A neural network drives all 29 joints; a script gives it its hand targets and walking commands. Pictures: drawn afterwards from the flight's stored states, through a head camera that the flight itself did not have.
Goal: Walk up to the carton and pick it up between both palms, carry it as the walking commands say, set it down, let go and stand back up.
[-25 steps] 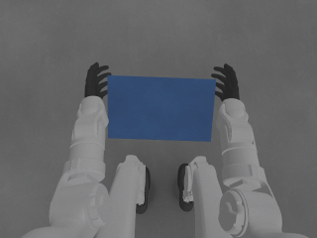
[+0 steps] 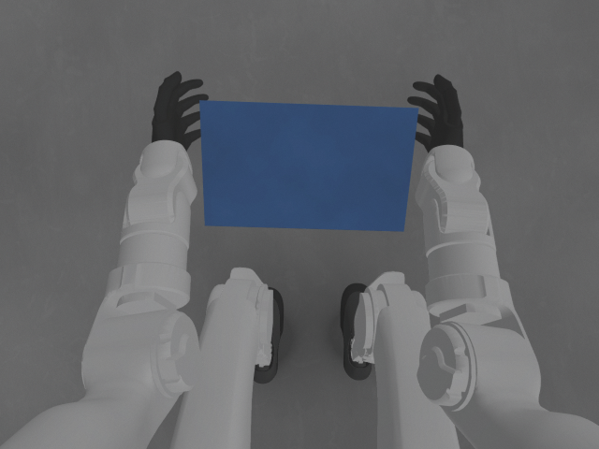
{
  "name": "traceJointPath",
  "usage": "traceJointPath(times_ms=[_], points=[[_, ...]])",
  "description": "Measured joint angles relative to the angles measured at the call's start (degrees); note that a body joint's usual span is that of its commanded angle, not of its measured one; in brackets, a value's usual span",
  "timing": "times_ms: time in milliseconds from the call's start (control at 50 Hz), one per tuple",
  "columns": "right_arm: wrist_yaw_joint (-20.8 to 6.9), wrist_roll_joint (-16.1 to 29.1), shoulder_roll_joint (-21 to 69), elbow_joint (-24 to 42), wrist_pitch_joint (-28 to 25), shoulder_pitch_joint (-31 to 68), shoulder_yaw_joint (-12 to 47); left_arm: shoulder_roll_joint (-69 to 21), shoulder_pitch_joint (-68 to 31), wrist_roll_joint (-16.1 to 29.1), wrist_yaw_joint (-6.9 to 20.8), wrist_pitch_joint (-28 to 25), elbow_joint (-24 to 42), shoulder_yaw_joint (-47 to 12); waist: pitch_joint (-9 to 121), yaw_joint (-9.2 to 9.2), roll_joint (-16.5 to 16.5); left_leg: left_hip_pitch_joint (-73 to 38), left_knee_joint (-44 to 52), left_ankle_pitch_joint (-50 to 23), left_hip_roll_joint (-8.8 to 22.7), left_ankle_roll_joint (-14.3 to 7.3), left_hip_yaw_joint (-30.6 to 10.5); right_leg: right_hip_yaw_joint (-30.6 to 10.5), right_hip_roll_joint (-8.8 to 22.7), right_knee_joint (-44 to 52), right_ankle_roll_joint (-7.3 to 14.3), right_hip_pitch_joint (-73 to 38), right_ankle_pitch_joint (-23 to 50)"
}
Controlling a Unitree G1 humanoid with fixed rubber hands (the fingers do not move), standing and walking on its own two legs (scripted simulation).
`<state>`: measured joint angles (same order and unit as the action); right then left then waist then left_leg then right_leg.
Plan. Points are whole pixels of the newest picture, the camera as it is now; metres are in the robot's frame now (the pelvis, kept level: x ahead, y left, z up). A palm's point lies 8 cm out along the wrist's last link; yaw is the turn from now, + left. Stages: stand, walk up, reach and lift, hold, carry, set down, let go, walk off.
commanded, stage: set down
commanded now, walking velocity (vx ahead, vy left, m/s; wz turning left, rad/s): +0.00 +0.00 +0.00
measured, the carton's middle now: (304, 157) +0.47 +0.02 -0.22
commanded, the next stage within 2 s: none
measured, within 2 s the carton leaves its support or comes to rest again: neither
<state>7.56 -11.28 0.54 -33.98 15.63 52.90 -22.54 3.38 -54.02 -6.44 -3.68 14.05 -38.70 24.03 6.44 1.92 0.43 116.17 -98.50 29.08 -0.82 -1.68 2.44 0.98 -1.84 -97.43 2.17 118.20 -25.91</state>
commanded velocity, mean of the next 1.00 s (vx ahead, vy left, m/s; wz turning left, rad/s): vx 0.00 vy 0.00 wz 0.00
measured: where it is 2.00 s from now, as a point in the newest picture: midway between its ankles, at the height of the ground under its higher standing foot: (311, 349)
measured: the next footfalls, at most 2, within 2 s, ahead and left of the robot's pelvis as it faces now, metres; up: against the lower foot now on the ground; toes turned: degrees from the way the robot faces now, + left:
none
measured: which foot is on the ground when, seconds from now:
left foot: down 0.00-1.00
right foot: down 0.00-1.00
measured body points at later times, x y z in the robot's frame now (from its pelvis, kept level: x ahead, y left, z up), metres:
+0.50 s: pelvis -0.01 +0.00 -0.06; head +0.33 -0.01 +0.23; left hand +0.49 +0.19 -0.21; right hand +0.51 -0.15 -0.21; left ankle +0.10 +0.11 -0.47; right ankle +0.11 -0.10 -0.47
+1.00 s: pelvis -0.01 +0.00 -0.10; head +0.35 +0.00 +0.17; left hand +0.51 +0.19 -0.27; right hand +0.54 -0.15 -0.26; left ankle +0.10 +0.11 -0.47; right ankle +0.11 -0.10 -0.47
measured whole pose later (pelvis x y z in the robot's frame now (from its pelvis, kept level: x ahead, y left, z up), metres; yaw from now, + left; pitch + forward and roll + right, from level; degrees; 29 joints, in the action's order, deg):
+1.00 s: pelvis -0.01 +0.00 -0.10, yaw +0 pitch +42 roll +1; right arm 4.6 -9.3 -9.6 -46.6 14.0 74.0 -22.5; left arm 10.1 -70.0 -0.8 -3.5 12.2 -46.5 22.5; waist -11.4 1.6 0.8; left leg 128.1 -118.8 32.5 -1.0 -1.4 2.4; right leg 1.8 -1.8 -117.5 2.2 130.2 -29.0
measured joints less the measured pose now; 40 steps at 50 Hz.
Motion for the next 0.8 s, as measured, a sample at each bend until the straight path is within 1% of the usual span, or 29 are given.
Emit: traceJointPath(times_ms=[80,280,420,560,680,720,800], points=[[0.0,0.0,-0.7,0.0,0.0,0.9,0.0,0.3,-1.3,0.1,0.8,0.0,0.0,0.0,-1.0,0.00,0.0,2.0,-1.6,0.0,-0.1,0.0,0.0,0.0,0.0,-1.5,0.0,2.0,0.0],[0.0,0.0,-3.1,-1.1,0.0,5.7,0.0,1.0,-5.7,0.8,0.1,-0.1,-0.3,0.0,-5.4,0.00,0.0,6.3,-6.1,0.0,-0.2,0.1,0.0,0.1,0.0,-6.3,0.0,6.4,-0.1],[0.0,0.0,-4.2,-2.3,0.2,9.7,0.0,2.4,-8.7,0.6,0.0,-0.3,-1.7,0.0,-8.5,0.19,0.0,8.6,-9.2,0.2,-0.2,0.2,0.0,0.2,0.0,-9.4,0.0,8.8,-0.2],[-0.1,0.0,-5.4,-4.7,-0.1,12.7,0.0,3.7,-11.1,1.6,0.1,-0.2,-2.8,0.0,-11.3,0.19,0.0,10.2,-12.1,0.8,-0.2,0.3,0.0,0.4,0.0,-12.2,0.0,10.3,-0.7],[-0.9,0.0,-6.8,-6.9,-0.5,15.0,0.0,4.5,-13.3,2.2,0.3,-0.3,-4.0,0.0,-14.1,0.08,0.0,11.4,-14.8,1.5,-0.2,0.3,0.0,0.5,0.0,-14.6,0.0,11.4,-1.3],[-1.2,0.8,-7.7,-8.6,-0.4,16.2,0.0,4.5,-13.4,3.0,0.0,-0.4,-4.4,-0.2,-14.8,0.01,0.0,11.5,-15.7,1.8,-0.2,0.3,0.0,0.6,0.0,-15.6,0.0,11.5,-1.7],[-1.2,1.7,-9.1,-9.5,-0.8,18.1,0.0,4.6,-14.1,4.1,-0.2,-1.6,-5.2,-0.9,-16.1,0.01,0.0,11.5,-17.6,2.7,-0.2,0.3,0.0,0.7,0.0,-17.3,0.0,11.5,-2.4]])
